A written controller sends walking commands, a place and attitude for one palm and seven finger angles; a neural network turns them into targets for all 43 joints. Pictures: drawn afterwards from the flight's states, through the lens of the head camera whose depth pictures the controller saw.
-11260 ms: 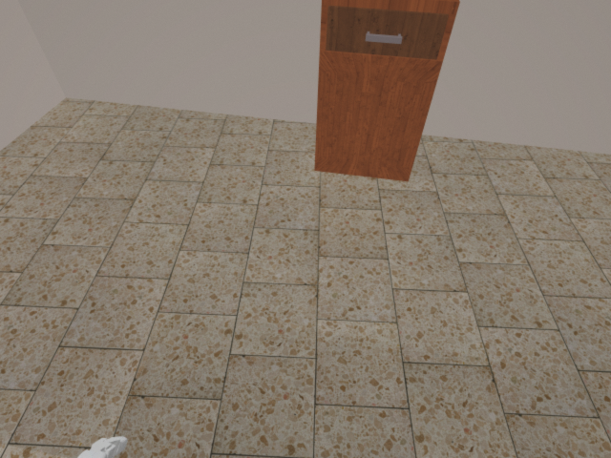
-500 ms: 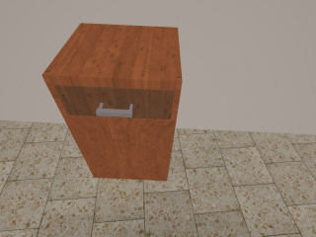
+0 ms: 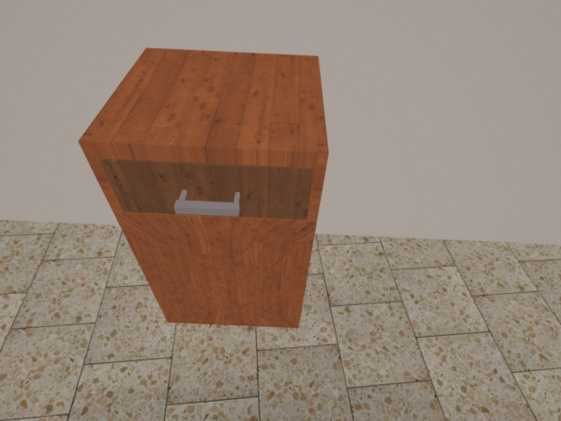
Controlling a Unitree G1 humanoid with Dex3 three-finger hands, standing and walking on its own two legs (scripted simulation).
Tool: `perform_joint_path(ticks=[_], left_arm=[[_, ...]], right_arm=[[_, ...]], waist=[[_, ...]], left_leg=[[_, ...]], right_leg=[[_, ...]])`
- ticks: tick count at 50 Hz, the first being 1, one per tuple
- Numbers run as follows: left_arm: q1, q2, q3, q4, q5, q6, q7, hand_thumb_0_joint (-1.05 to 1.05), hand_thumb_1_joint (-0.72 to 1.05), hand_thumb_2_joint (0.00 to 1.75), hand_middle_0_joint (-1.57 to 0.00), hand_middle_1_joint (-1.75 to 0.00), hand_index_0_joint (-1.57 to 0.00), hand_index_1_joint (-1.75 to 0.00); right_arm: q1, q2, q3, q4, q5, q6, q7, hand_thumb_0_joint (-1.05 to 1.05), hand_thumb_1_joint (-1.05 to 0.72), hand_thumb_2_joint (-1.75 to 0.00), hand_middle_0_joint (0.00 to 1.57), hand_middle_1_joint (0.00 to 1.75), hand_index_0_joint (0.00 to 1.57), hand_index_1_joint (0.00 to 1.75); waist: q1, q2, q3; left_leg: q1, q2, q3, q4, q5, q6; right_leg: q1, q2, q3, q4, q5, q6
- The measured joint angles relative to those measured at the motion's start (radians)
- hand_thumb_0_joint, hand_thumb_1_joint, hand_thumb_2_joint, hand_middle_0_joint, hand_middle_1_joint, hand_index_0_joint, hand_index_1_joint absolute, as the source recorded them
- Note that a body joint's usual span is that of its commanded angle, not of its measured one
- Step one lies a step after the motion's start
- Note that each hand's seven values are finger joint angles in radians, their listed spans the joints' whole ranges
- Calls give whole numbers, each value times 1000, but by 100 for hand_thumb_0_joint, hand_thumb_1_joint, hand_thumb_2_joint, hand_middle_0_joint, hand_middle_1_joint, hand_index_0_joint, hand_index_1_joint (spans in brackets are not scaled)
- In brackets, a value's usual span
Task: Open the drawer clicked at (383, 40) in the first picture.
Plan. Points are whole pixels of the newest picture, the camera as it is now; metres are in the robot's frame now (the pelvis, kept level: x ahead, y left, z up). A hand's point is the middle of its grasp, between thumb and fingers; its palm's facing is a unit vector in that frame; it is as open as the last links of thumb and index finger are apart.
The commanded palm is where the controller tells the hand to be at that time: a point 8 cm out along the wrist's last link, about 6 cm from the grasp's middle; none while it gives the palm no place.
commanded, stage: look again from close up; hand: left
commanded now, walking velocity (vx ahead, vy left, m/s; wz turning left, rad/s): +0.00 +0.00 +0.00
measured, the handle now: (209, 201) +0.56 +0.19 -0.07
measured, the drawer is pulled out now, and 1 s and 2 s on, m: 0.00 0.00 0.00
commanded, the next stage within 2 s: raise the hand with hooked fingers in 0.08 s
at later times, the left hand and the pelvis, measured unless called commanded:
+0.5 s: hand (182, 346) +0.23 +0.16 -0.03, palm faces +0.01 -0.46 -0.89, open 8.0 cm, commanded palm +0.15 +0.20 -0.03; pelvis +0.01 -0.01 -0.02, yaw +0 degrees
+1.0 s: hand (178, 318) +0.27 +0.17 -0.02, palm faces +0.00 -0.14 -0.99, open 10.9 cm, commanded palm +0.23 +0.19 +0.04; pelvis +0.05 -0.06 -0.04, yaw +0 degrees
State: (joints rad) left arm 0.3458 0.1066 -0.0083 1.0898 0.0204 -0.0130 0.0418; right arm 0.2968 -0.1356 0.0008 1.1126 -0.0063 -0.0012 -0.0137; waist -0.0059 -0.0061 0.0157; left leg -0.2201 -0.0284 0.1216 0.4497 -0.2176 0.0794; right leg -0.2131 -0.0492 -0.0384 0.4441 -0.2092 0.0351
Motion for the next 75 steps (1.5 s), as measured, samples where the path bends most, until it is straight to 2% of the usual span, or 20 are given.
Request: perform_joint_path(ticks=[10,12,14,16,18,20,23,26,30,34,38,41,44,49,52,56,60,64,70,75], left_arm=[[-14,6,-2,6,1,-1,6,1,91,90,-20,-30,-20,-30],[84,50,-47,-316,72,118,41,3,93,90,-21,-30,-20,-30],[153,113,-56,-578,91,109,111,6,95,89,-21,-31,-21,-31],[157,158,-72,-776,130,126,169,6,93,88,-21,-32,-20,-32],[113,171,-100,-910,233,126,213,5,90,87,-21,-33,-20,-33],[52,161,-129,-986,379,115,251,5,86,86,-21,-35,-20,-35],[-13,133,-136,-1020,610,64,308,3,79,84,-21,-39,-20,-39],[-2,101,-142,-1017,793,15,323,2,72,81,-21,-43,-20,-43],[82,106,-151,-1016,957,-27,337,1,62,77,-22,-48,-22,-49],[163,177,-120,-1043,1047,-30,386,1,51,73,-25,-55,-24,-55],[145,252,-57,-1090,1054,-36,428,1,41,69,-27,-61,-26,-61],[54,265,-23,-1110,1032,-54,433,1,34,66,-27,-65,-27,-65],[-40,246,-31,-1117,1007,-36,399,1,27,63,-27,-70,-27,-70],[-43,236,-50,-1133,973,0,303,1,16,58,-27,-77,-27,-77],[15,263,-36,-1140,975,-8,279,0,9,55,-28,-82,-27,-82],[46,297,-13,-1158,981,-31,293,0,0,51,-29,-88,-28,-88],[-9,307,29,-1154,965,-60,344,0,-9,47,-30,-94,-29,-94],[-100,286,38,-1124,943,-3,354,0,-19,43,-30,-100,-30,-100],[-181,267,-40,-1115,927,141,249,0,-32,37,-31,-108,-30,-109],[-258,289,-91,-1100,950,150,182,0,-41,33,-32,-115,-31,-115]], right_arm=[[6,1,7,2,3,-3,-1,0,-91,-90,20,30,20,30],[51,-11,33,-86,28,-50,-27,1,-93,-90,20,30,20,30],[88,-26,30,-133,52,-158,-53,2,-94,-90,20,30,20,30],[98,-51,19,-196,68,-227,-63,2,-93,-90,20,30,20,30],[77,-97,11,-259,59,-267,-63,2,-93,-90,20,30,20,30],[33,-144,0,-322,31,-265,-49,2,-93,-90,20,30,20,30],[-58,-163,-19,-421,-1,-198,-13,2,-92,-90,20,30,20,30],[-131,-141,-26,-514,-9,-87,25,1,-92,-90,20,30,20,30],[-184,-121,-26,-606,-21,30,58,1,-91,-90,20,30,20,30],[-218,-123,-31,-651,-45,84,62,1,-91,-90,20,30,20,30],[-254,-123,-26,-635,-65,88,53,1,-91,-90,20,30,20,30],[-274,-113,-13,-615,-71,78,49,1,-91,-90,20,30,20,30],[-274,-92,6,-596,-63,87,50,1,-91,-90,20,30,20,30],[-214,-58,51,-567,-32,112,45,1,-91,-90,20,30,20,30],[-181,-63,59,-551,-30,114,41,1,-91,-90,20,30,20,30],[-159,-102,23,-529,-42,109,24,1,-91,-90,20,30,20,30],[-157,-140,-29,-497,-39,95,7,1,-91,-90,20,30,20,30],[-168,-160,-63,-481,-19,94,6,1,-91,-90,19,30,20,30],[-188,-153,-55,-501,6,119,-1,1,-91,-90,19,30,20,30],[-201,-122,-24,-523,11,128,-14,1,-91,-90,19,30,20,30]], waist=[[-2,5,5],[10,-5,13],[17,-18,-15],[6,-14,-38],[-15,21,-55],[-28,72,-81],[-29,93,-113],[-1,53,-126],[57,-22,-114],[116,-39,-117],[138,-5,-147],[132,31,-152],[116,52,-144],[95,32,-130],[92,17,-114],[80,35,-100],[64,53,-111],[53,64,-126],[50,69,-119],[60,64,-100]], left_leg=[[8,-1,-1,1,-8,1],[2,-6,8,19,-21,1],[-8,-23,15,21,-24,-4],[-30,-45,9,44,-31,-2],[-72,-55,-7,100,-51,4],[-121,-47,-16,155,-75,6],[-184,-29,2,207,-100,-2],[-214,-9,32,226,-112,-10],[-258,10,32,259,-131,-30],[-330,27,0,332,-165,-48],[-401,29,-41,420,-210,-58],[-432,24,-65,465,-232,-64],[-426,20,-72,458,-234,-70],[-338,8,-62,346,-188,-73],[-286,-8,-102,291,-178,-73],[-262,-14,-147,273,-176,-69],[-270,-22,-168,272,-187,-69],[-263,-28,-167,258,-194,-81],[-188,-40,-154,201,-165,-57],[-129,-46,-153,167,-144,-41]], right_leg=[[14,-1,-1,-10,-5,5],[-15,-5,10,50,-38,-17],[-65,-8,19,145,-112,-40],[-95,-3,17,181,-123,-49],[-123,5,23,208,-106,-60],[-157,11,16,237,-122,-50],[-224,33,40,278,-136,-53],[-274,54,70,310,-141,-60],[-322,72,68,346,-161,-84],[-374,84,34,392,-191,-105],[-422,82,-8,458,-240,-116],[-440,75,-32,496,-269,-121],[-436,73,-35,495,-275,-125],[-380,87,18,415,-245,-120],[-342,109,63,367,-223,-123],[-316,130,86,328,-204,-122],[-324,129,85,327,-205,-114],[-323,122,88,325,-204,-101],[-247,108,105,267,-177,-78],[-180,99,109,217,-151,-64]])
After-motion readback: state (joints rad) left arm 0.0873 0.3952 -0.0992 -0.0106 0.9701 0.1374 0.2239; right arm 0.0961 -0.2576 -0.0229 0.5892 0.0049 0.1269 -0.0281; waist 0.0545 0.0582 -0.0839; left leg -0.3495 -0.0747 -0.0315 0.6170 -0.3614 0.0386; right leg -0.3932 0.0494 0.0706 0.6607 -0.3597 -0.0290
